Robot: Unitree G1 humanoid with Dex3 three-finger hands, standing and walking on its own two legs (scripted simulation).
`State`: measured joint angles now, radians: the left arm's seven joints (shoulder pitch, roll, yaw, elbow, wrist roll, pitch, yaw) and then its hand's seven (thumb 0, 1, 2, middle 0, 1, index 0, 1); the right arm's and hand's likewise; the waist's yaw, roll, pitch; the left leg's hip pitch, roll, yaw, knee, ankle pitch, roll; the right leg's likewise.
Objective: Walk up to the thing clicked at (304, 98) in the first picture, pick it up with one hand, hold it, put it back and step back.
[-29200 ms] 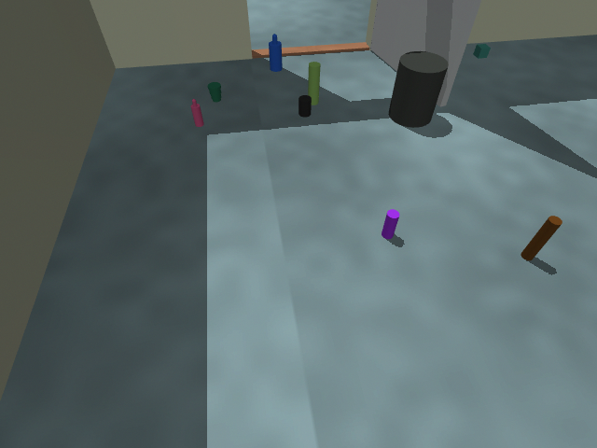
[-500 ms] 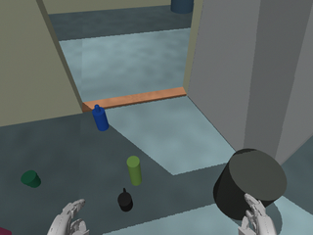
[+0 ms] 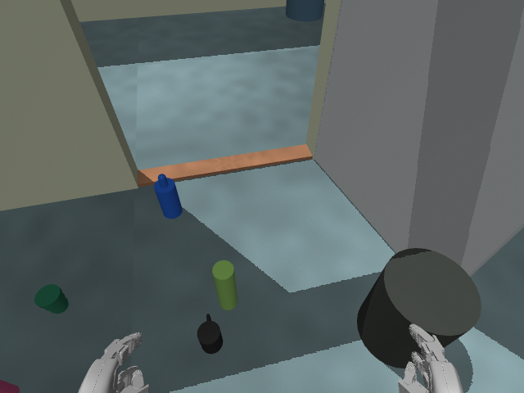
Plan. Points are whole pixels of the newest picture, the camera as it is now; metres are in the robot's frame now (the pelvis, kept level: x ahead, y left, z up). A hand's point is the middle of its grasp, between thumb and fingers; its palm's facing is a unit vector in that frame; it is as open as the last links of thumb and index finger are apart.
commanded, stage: home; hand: left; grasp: from above
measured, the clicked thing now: (210, 332) +0.44 +0.19 -0.66
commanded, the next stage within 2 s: stand in 0.56 s
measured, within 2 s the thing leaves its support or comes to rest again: neither
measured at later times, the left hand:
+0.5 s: hand (141, 389) +0.17 +0.19 -0.05, palm faces +0.04 -0.98 -0.21, open 7.4 cm
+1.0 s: hand out of the picture +0.09 +0.25 -0.11, palm faces +0.05 -0.94 -0.33, open 7.4 cm
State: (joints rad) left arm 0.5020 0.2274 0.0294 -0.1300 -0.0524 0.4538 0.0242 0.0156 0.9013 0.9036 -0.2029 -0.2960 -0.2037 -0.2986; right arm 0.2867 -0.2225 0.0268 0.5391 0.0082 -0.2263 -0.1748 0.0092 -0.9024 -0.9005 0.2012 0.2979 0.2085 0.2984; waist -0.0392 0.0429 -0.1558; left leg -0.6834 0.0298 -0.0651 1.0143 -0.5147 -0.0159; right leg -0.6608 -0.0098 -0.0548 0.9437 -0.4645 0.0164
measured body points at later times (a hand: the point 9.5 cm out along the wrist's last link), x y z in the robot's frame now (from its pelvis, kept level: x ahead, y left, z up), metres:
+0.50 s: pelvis +0.01 +0.01 +0.00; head +0.03 +0.01 +0.45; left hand +0.16 +0.24 -0.03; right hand +0.16 -0.24 -0.06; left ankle -0.01 +0.12 -0.68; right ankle +0.00 -0.13 -0.68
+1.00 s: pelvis +0.00 +0.01 +0.04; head +0.02 +0.02 +0.49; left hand +0.09 +0.30 -0.09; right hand +0.10 -0.27 -0.08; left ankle -0.01 +0.12 -0.68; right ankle +0.00 -0.13 -0.68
